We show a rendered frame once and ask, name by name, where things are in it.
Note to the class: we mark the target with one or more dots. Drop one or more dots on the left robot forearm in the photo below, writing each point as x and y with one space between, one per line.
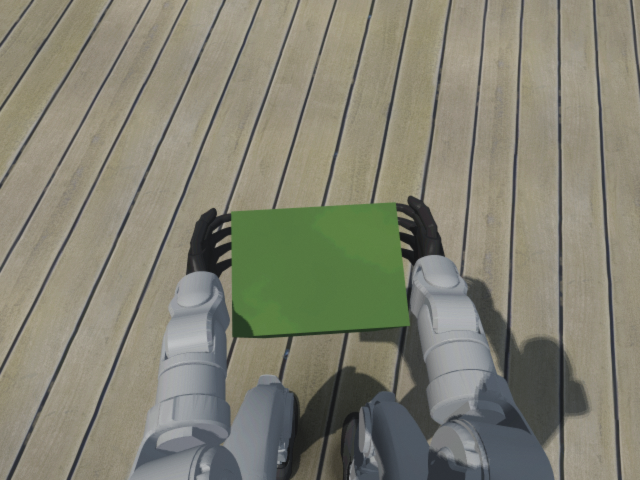
190 408

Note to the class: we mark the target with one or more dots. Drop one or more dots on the left robot thigh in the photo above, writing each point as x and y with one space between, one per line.
263 420

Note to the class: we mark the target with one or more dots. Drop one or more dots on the left robot hand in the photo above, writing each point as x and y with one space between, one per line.
202 255

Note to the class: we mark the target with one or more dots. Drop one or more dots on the robot left upper arm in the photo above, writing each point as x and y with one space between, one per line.
204 462

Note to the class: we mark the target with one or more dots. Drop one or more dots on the robot right upper arm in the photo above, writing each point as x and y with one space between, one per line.
469 450

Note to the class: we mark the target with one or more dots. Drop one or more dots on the right robot forearm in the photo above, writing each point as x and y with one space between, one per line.
463 382

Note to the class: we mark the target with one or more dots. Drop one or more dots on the left robot shin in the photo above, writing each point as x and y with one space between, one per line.
273 380

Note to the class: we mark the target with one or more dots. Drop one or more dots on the right robot hand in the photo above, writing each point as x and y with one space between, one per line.
426 240

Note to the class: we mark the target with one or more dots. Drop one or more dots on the carton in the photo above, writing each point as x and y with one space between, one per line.
317 270

